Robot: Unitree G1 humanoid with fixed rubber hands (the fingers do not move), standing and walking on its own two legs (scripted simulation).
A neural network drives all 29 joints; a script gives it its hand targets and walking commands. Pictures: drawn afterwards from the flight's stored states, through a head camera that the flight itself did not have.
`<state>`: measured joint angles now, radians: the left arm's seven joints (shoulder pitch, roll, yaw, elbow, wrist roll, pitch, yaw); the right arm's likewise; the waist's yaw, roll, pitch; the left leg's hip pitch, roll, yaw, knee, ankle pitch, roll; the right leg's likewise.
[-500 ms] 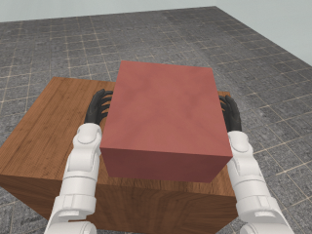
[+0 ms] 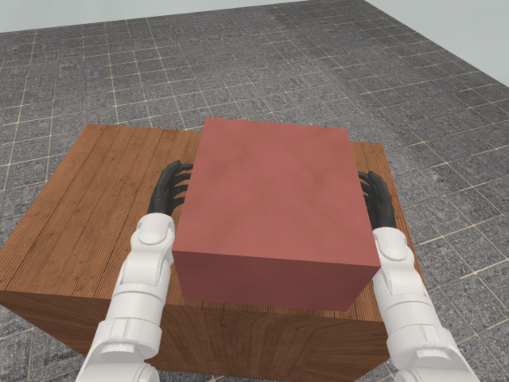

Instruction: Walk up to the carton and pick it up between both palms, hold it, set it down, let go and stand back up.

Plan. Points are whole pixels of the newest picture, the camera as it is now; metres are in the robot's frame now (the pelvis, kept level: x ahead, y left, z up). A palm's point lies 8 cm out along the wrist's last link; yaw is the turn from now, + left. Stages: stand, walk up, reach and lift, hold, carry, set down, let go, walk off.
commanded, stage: set down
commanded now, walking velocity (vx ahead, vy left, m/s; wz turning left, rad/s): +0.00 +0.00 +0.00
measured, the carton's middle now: (271, 207) +0.39 -0.02 +0.05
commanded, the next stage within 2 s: none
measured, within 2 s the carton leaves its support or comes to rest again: rests again in 1.02 s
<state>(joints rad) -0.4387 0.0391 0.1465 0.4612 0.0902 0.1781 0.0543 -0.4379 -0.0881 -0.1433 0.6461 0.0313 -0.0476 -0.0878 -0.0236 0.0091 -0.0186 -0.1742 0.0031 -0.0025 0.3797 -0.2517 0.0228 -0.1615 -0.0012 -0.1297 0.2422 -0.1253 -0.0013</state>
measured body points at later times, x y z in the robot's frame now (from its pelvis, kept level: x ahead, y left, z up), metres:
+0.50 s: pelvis -0.02 +0.00 +0.00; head +0.03 +0.00 +0.45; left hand +0.38 +0.17 +0.03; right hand +0.37 -0.18 +0.04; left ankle -0.04 +0.10 -0.75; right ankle +0.00 -0.12 -0.75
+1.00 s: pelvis -0.01 +0.00 -0.01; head +0.09 -0.01 +0.43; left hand +0.40 +0.16 -0.02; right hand +0.39 -0.19 -0.01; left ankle -0.04 +0.10 -0.75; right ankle +0.00 -0.12 -0.75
